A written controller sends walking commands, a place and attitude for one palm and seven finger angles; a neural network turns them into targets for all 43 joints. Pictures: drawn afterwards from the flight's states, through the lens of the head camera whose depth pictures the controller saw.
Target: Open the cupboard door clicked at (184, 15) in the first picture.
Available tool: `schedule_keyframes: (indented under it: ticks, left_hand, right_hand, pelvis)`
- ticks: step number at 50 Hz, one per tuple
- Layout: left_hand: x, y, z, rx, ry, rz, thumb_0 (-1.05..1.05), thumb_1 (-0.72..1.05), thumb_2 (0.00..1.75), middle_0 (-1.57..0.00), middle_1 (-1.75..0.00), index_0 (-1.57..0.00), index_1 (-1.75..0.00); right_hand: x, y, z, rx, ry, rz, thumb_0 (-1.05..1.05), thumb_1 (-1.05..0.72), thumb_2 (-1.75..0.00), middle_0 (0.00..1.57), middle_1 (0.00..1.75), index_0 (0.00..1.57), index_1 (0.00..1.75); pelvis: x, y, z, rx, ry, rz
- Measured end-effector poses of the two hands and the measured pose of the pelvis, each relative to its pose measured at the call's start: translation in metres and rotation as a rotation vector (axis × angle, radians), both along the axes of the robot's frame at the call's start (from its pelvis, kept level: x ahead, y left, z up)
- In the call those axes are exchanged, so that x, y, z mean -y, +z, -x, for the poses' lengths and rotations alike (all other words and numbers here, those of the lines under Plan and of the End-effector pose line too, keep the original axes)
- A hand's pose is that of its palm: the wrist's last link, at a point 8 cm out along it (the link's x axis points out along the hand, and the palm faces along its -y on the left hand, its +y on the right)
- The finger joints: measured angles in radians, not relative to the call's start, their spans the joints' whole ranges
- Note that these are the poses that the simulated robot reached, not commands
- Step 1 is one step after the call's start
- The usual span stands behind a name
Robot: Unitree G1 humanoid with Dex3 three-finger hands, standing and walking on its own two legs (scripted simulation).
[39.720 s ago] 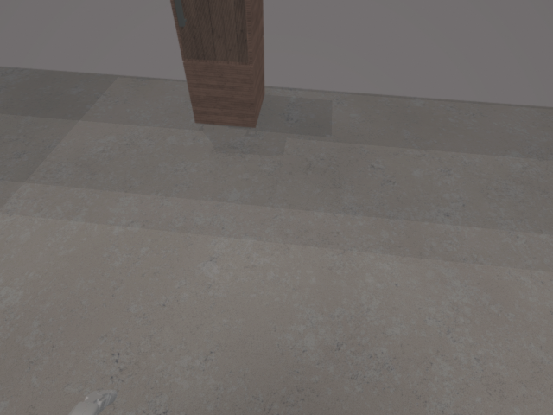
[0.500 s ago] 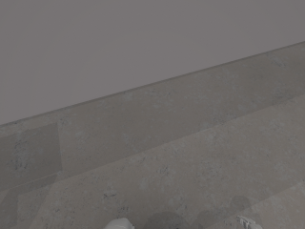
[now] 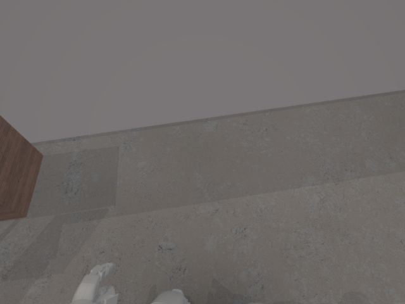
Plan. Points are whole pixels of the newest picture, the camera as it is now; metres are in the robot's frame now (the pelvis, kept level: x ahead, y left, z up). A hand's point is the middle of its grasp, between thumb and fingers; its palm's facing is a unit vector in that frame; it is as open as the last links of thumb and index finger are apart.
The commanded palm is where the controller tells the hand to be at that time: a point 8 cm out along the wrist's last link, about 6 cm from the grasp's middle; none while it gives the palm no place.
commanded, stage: turn to face it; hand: left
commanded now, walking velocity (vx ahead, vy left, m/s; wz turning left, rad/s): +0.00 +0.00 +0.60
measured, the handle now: out of the picture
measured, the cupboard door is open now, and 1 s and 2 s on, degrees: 55 55 55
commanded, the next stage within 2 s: take the last steps up to it in 1.78 s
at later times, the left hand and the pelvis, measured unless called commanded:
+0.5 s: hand out of the picture -0.03 +0.23 -0.18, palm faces +0.36 -0.90 -0.25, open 7.4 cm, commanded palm none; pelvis +0.00 +0.01 +0.00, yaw +20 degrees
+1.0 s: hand out of the picture +0.04 +0.20 -0.13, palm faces +0.52 -0.80 -0.29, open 7.4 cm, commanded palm none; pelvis +0.04 -0.03 +0.01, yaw +36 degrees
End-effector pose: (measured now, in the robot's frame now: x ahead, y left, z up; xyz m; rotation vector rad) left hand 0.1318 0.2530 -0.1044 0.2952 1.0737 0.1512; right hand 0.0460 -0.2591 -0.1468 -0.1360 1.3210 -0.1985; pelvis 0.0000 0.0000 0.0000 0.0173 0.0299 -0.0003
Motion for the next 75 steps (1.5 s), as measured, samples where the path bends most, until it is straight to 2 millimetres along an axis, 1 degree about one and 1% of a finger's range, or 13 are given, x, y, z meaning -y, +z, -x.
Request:
schedule_keyframes:
  ticks: [6, 12, 16, 21, 24, 31, 38, 46, 53, 59, 67, 71, 75]
  left_hand:
    - [0.024, 0.007, 0.04, -0.055, 0.088, 0.023, 0.0, 0.91, 0.9, -0.2, -0.3, -0.2, -0.3]
    - [0.031, -0.002, 0.084, -0.095, 0.217, 0.067, 0.0, 0.91, 0.9, -0.2, -0.3, -0.2, -0.3]
    - [0.02, -0.014, 0.119, -0.127, 0.309, 0.082, 0.0, 0.91, 0.9, -0.2, -0.3, -0.2, -0.3]
    - [-0.005, -0.04, 0.167, -0.188, 0.417, 0.106, 0.0, 0.91, 0.9, -0.2, -0.3, -0.2, -0.3]
    - [-0.018, -0.045, 0.183, -0.233, 0.462, 0.105, 0.0, 0.91, 0.9, -0.2, -0.3, -0.2, -0.3]
    - [-0.038, -0.024, 0.17, -0.151, 0.508, 0.096, 0.01, 0.91, 0.9, -0.2, -0.3, -0.2, -0.3]
    - [-0.036, -0.012, 0.142, -0.068, 0.531, 0.076, 0.01, 0.91, 0.9, -0.2, -0.3, -0.2, -0.3]
    - [-0.005, -0.004, 0.112, 0.009, 0.561, 0.023, 0.0, 0.91, 0.9, -0.2, -0.3, -0.2, -0.3]
    - [0.038, 0.005, 0.136, -0.045, 0.667, 0.046, 0.0, 0.91, 0.9, -0.2, -0.3, -0.2, -0.3]
    - [0.065, -0.002, 0.173, -0.074, 0.808, 0.089, 0.0, 0.91, 0.9, -0.2, -0.3, -0.2, -0.3]
    - [0.08, -0.034, 0.253, -0.174, 0.985, 0.144, 0.0, 0.91, 0.9, -0.2, -0.3, -0.2, -0.3]
    - [0.075, -0.041, 0.276, -0.225, 1.044, 0.155, 0.01, 0.91, 0.9, -0.2, -0.3, -0.2, -0.3]
    - [0.063, -0.029, 0.272, -0.183, 1.066, 0.141, 0.01, 0.91, 0.9, -0.2, -0.3, -0.2, -0.3]
  right_hand:
    - [0.018, 0.008, -0.02, -0.019, 0.068, -0.008, 0.0, -0.91, -0.9, 0.2, 0.3, 0.2, 0.3]
    - [0.015, 0.019, -0.059, -0.009, 0.184, 0.008, 0.0, -0.91, -0.9, 0.2, 0.3, 0.2, 0.3]
    - [-0.004, 0.023, -0.098, 0.032, 0.289, 0.026, 0.0, -0.91, -0.9, 0.2, 0.3, 0.2, 0.3]
    - [-0.045, 0.028, -0.148, 0.148, 0.416, 0.052, 0.0, -0.91, -0.9, 0.2, 0.3, 0.2, 0.3]
    - [-0.064, 0.035, -0.161, 0.196, 0.468, 0.06, 0.0, -0.91, -0.9, 0.2, 0.3, 0.2, 0.3]
    - [-0.08, 0.047, -0.154, 0.149, 0.526, 0.069, 0.0, -0.91, -0.9, 0.2, 0.3, 0.2, 0.3]
    - [-0.068, 0.039, -0.144, 0.062, 0.546, 0.05, 0.0, -0.91, -0.9, 0.21, 0.3, 0.2, 0.3]
    - [-0.033, 0.005, -0.158, -0.025, 0.556, 0.021, 0.0, -0.9, -0.9, 0.21, 0.3, 0.2, 0.3]
    - [-0.035, 0.008, -0.197, -0.032, 0.639, 0.005, 0.0, -0.91, -0.9, 0.2, 0.3, 0.2, 0.3]
    - [-0.069, 0.016, -0.237, -0.007, 0.777, 0.004, 0.0, -0.91, -0.9, 0.2, 0.3, 0.2, 0.3]
    - [-0.163, 0.023, -0.285, 0.156, 0.985, -0.009, 0.0, -0.91, -0.9, 0.2, 0.3, 0.2, 0.3]
    - [-0.193, 0.031, -0.288, 0.226, 1.047, -0.019, 0.0, -0.91, -0.9, 0.2, 0.3, 0.2, 0.3]
    - [-0.199, 0.037, -0.281, 0.209, 1.074, -0.007, 0.0, -0.91, -0.9, 0.2, 0.3, 0.2, 0.3]
  pelvis:
    - [0.015, 0.012, -0.001, 0.016, 0.093, -0.026]
    - [0.02, 0.015, -0.004, 0.015, 0.185, -0.027]
    - [0.015, 0.011, -0.004, 0.017, 0.245, -0.014]
    - [-0.004, -0.005, -0.003, 0.012, 0.31, 0.008]
    - [-0.01, -0.004, 0.0, 0.016, 0.335, 0.011]
    - [-0.016, 0.012, -0.003, 0.01, 0.407, 0.045]
    - [-0.005, 0.015, -0.014, -0.002, 0.479, 0.044]
    - [0.026, 0.002, -0.036, -0.018, 0.566, 0.011]
    - [0.037, 0.013, -0.05, 0.004, 0.676, -0.022]
    - [0.038, 0.014, -0.058, 0.009, 0.772, -0.037]
    - [0.017, -0.004, -0.052, 0.012, 0.876, -0.012]
    - [0.011, -0.005, -0.049, 0.017, 0.91, -0.013]
    - [0.008, 0.005, -0.049, 0.025, 0.938, 0.005]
